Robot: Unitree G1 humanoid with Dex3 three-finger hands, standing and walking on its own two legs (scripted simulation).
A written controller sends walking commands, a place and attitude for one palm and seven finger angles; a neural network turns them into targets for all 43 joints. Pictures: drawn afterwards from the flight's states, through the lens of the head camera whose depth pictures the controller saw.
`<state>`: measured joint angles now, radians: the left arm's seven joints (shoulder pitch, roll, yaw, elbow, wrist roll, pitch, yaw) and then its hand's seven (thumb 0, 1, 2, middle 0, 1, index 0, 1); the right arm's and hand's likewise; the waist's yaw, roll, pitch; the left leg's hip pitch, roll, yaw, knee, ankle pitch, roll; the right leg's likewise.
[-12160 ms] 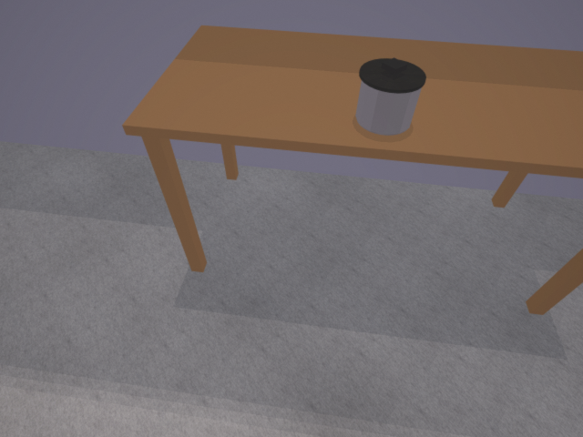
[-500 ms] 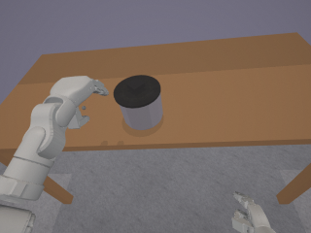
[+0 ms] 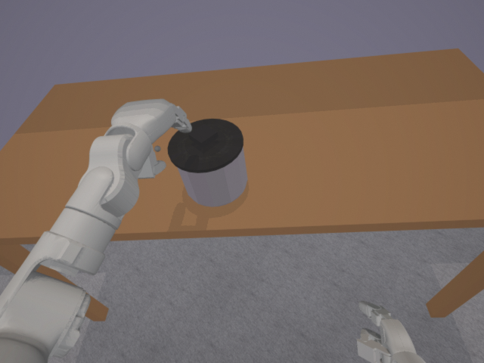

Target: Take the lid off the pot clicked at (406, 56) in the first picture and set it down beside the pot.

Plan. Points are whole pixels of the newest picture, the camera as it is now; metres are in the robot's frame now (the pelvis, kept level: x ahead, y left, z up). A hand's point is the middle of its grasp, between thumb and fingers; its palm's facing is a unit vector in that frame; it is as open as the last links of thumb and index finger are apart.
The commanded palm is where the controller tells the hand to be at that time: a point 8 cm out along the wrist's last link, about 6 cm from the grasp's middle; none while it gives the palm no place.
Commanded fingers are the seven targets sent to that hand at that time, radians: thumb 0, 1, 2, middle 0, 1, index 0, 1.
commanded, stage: move the open hand above the knob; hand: left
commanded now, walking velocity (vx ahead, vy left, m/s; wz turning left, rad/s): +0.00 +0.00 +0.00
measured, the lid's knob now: (203, 135) +0.51 +0.11 +0.10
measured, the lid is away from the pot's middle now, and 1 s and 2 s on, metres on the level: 0.00 0.00 0.00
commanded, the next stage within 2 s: lower the open fingers around the knob in 1.48 s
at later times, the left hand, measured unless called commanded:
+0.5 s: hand (191, 120) +0.48 +0.11 +0.17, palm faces -0.22 -0.06 -0.97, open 10.2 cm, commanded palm +0.47 +0.11 +0.23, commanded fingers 0.00 -0.34 1.51 -0.84 -0.08 -0.84 -0.08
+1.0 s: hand (199, 114) +0.50 +0.10 +0.16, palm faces -0.23 -0.06 -0.97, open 10.2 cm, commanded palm +0.48 +0.10 +0.23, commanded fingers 0.00 -0.34 1.51 -0.84 -0.08 -0.84 -0.08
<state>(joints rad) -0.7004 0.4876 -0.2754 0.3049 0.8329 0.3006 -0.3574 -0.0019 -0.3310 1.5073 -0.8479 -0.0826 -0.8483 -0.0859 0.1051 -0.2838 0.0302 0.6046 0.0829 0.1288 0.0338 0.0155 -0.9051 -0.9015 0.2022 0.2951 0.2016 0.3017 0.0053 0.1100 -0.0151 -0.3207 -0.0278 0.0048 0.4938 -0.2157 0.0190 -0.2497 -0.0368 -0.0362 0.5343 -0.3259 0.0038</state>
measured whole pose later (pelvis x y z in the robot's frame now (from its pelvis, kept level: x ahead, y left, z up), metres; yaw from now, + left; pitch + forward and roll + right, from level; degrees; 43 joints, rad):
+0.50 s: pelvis +0.01 +0.01 +0.00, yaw -1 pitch +5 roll +1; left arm -1.00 0.38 -0.31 0.69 0.86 0.32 -0.33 0.00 -0.33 1.51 -0.85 -0.08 -0.85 -0.09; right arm 0.20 -0.29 0.01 0.67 0.07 0.12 0.02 0.01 -0.91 -0.90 0.20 0.29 0.20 0.30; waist -0.06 0.09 -0.03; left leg -0.35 -0.03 0.02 0.48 -0.22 0.03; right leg -0.28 -0.04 -0.02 0.52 -0.32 0.01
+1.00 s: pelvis +0.02 +0.01 +0.00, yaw -1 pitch +7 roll +1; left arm -1.10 0.33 -0.32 0.87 0.87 0.33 -0.28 0.00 -0.33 1.51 -0.85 -0.08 -0.85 -0.09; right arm 0.23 -0.27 0.01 0.70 0.07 0.11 0.02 0.01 -0.91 -0.90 0.20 0.30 0.20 0.30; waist -0.07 0.08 -0.06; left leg -0.37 -0.03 0.03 0.47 -0.22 0.03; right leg -0.31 -0.04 -0.01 0.50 -0.31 0.02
